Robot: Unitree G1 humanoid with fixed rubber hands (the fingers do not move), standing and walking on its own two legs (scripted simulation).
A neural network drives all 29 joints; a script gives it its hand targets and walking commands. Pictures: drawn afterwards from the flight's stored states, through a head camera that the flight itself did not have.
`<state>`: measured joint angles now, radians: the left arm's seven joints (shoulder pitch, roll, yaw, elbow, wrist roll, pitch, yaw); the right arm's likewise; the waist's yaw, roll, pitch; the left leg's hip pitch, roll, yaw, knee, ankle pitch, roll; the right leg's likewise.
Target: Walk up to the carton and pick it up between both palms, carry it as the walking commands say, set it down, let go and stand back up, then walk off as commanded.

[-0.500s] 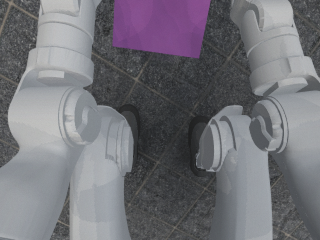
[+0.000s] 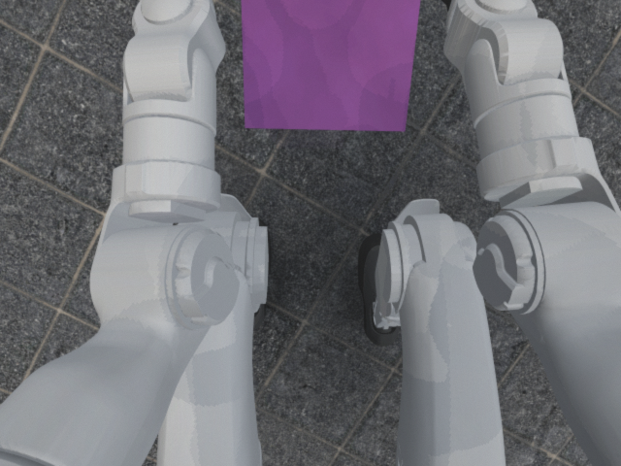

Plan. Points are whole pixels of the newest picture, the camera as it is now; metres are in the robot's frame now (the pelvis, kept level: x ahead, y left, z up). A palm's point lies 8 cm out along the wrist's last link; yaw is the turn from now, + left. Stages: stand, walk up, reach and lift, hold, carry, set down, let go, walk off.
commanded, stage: reach and lift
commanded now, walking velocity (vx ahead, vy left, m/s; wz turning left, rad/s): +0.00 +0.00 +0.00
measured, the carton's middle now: out of the picture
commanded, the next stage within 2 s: none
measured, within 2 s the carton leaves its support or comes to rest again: neither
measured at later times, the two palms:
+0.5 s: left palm out of the picture +0.52 +0.15 -0.04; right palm out of the picture +0.54 -0.09 -0.05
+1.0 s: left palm out of the picture +0.50 +0.15 +0.03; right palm out of the picture +0.51 -0.08 +0.02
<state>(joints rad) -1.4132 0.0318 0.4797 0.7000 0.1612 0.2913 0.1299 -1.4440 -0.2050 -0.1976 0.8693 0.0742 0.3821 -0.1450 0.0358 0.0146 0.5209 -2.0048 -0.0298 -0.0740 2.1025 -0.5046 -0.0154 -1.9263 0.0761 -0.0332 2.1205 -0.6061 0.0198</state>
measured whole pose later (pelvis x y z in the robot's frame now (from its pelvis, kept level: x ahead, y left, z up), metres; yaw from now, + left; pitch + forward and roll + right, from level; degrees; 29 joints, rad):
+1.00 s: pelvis -0.01 +0.01 +0.09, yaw +1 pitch +16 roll -5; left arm -1.24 -0.09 0.44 0.52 0.18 0.37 0.33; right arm -1.26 -0.07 -0.28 0.71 -0.02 0.41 -0.17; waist 0.04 0.01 0.52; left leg -1.62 -0.04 -0.10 1.83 -0.48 -0.02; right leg -1.54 0.08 -0.03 1.82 -0.56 0.03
